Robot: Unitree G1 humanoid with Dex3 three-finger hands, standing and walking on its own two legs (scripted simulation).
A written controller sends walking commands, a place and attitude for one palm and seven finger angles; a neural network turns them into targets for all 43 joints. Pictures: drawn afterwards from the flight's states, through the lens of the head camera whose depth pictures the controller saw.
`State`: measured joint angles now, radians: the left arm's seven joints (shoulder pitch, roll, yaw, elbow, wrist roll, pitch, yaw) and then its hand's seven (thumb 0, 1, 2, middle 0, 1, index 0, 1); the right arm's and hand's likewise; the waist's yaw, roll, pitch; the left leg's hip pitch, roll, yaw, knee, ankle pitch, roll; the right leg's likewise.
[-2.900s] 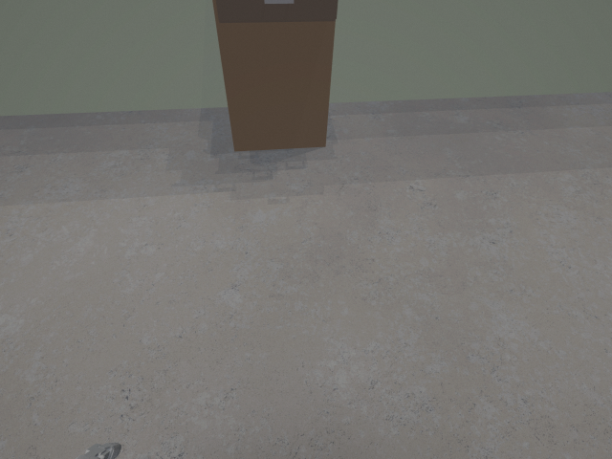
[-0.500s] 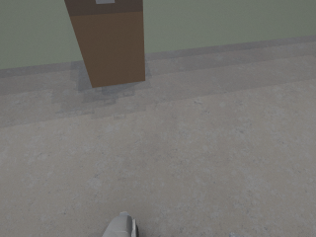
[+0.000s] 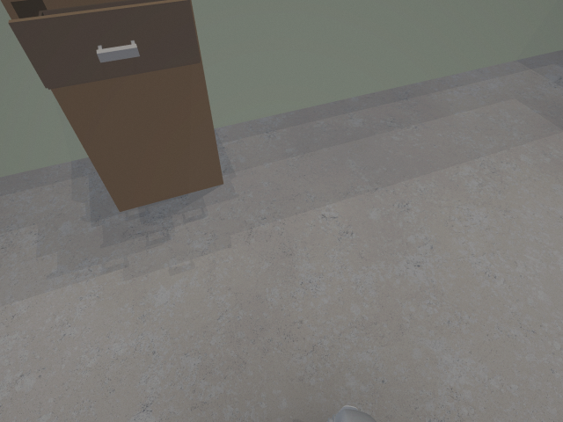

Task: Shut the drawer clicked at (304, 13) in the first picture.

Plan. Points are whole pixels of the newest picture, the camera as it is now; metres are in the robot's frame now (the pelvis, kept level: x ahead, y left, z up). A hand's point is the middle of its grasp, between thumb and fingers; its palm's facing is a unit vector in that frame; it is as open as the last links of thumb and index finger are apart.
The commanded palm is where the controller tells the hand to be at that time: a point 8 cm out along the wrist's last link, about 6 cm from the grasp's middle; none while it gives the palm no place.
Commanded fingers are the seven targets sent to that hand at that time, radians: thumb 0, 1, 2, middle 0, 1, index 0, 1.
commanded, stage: walk to a spot facing it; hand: left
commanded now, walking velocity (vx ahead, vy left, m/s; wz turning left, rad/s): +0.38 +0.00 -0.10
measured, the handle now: (117, 49) +1.03 +0.49 +0.03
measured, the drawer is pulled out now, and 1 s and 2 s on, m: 0.14 0.14 0.14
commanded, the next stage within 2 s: turn to face it in 0.60 s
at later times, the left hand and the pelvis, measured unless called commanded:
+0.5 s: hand (180, 402) +0.19 +0.18 -0.20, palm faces +0.09 -0.98 -0.16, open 7.3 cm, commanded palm none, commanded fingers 0.00 0.90 0.90 -0.20 -0.30 -0.20 -0.30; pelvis +0.24 +0.01 -0.02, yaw +1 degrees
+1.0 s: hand (220, 234) +0.53 +0.15 -0.17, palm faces +0.05 -0.97 -0.22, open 7.3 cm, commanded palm none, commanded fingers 0.00 0.90 0.90 -0.20 -0.30 -0.20 -0.30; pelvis +0.43 -0.02 -0.01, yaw +4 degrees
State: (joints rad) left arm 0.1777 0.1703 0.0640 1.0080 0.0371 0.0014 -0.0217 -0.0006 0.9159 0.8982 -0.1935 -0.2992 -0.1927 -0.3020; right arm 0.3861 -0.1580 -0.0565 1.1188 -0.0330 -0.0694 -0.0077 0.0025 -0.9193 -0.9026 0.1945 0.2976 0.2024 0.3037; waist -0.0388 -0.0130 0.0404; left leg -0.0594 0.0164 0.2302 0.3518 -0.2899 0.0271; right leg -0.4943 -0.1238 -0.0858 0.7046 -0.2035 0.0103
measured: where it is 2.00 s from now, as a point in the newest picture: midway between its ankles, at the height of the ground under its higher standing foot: (281, 353)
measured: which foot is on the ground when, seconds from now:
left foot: down 0.00-0.10, up 0.12-0.46, down 0.48-0.90, up 0.92-1.00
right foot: up 0.00-0.06, down 0.08-0.48, up 0.50-0.86, down 0.88-1.00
